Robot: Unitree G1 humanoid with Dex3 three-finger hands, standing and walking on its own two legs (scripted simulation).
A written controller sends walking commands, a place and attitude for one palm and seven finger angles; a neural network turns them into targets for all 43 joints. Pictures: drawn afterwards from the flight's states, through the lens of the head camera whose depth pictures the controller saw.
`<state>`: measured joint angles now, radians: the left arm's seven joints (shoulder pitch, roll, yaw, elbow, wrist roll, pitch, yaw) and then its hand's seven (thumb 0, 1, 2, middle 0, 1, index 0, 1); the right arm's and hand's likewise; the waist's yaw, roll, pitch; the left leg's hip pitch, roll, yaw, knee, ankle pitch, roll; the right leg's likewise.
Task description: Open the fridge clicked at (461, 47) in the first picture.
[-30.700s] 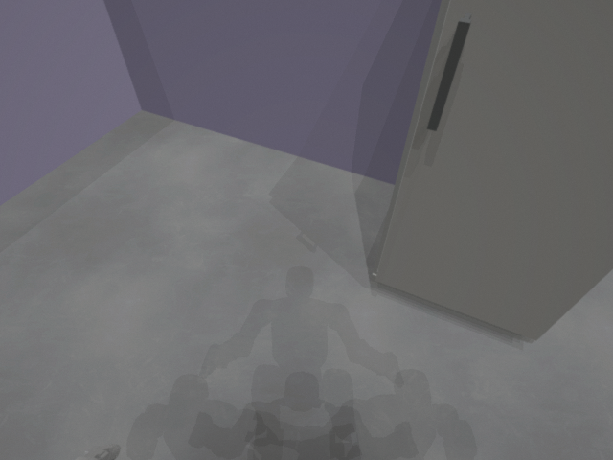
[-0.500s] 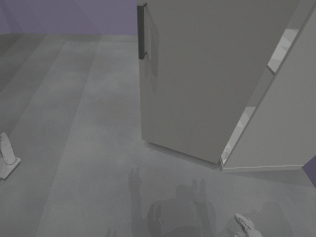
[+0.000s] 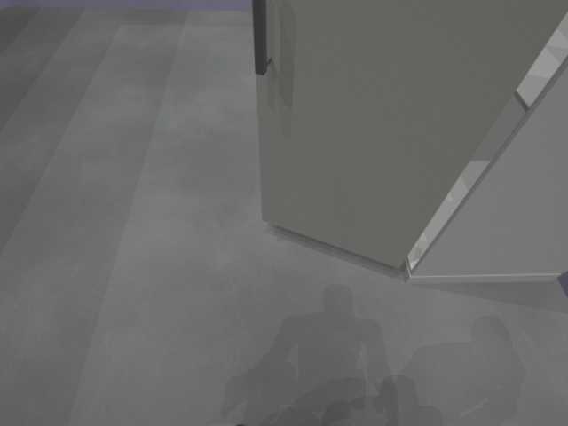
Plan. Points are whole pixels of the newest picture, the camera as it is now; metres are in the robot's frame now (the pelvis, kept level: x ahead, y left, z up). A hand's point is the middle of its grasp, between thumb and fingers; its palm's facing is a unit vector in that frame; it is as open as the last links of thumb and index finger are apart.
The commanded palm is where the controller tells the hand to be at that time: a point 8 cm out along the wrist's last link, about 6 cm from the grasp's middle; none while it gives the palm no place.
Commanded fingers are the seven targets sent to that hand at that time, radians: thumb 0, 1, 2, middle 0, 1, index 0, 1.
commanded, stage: let the arm hang, fingers relaxed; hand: left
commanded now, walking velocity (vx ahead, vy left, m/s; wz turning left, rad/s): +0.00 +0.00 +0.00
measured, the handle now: (263, 19) +0.85 +0.10 +0.13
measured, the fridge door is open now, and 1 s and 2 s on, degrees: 66 66 66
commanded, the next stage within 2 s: look to check the result in 0.62 s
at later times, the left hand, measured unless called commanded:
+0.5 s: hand out of the picture +0.07 +0.20 -0.17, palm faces -0.05 -0.98 -0.21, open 7.4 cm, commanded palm none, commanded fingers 0.00 0.90 0.90 -0.20 -0.30 -0.20 -0.30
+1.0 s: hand out of the picture +0.04 +0.20 -0.17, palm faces -0.05 -0.97 -0.22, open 7.4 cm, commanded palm none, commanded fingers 0.00 0.90 0.90 -0.20 -0.30 -0.20 -0.30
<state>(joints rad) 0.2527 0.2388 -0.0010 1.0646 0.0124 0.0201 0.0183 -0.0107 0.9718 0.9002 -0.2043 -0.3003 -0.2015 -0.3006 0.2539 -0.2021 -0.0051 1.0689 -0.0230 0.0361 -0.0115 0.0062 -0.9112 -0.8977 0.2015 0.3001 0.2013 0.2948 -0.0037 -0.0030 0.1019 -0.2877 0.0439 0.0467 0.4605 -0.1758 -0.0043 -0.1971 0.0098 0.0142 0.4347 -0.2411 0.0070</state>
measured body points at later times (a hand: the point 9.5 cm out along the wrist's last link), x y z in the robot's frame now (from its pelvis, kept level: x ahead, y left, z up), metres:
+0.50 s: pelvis +0.02 +0.02 +0.00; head +0.04 +0.02 +0.45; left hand +0.08 +0.25 -0.15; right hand +0.05 -0.22 -0.15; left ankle +0.04 +0.12 -0.74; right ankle -0.01 -0.13 -0.74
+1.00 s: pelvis +0.03 +0.02 +0.00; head +0.06 +0.02 +0.45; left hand +0.04 +0.26 -0.16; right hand +0.03 -0.22 -0.16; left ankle +0.04 +0.12 -0.74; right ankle -0.01 -0.13 -0.74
